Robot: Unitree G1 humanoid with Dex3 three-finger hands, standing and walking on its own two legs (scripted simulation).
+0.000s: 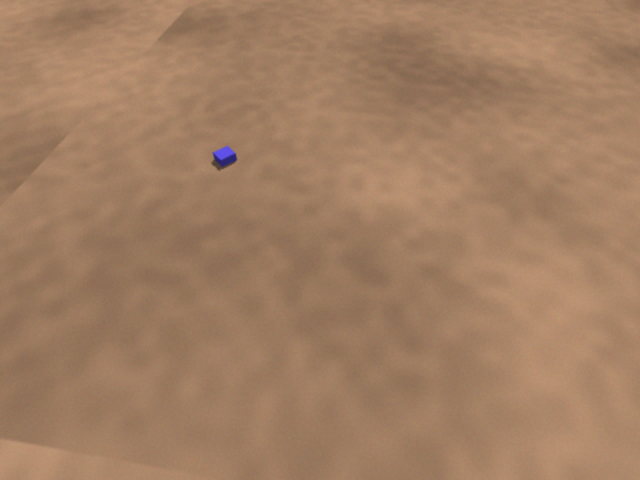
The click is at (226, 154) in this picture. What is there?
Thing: small box
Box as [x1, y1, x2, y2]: [213, 146, 236, 166]
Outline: 227,146 213,152 214,158 222,166 236,159 235,153
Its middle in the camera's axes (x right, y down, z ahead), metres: -0.46 -0.41 +1.94
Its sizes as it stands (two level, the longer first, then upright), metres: 0.085 0.077 0.043
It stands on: the floor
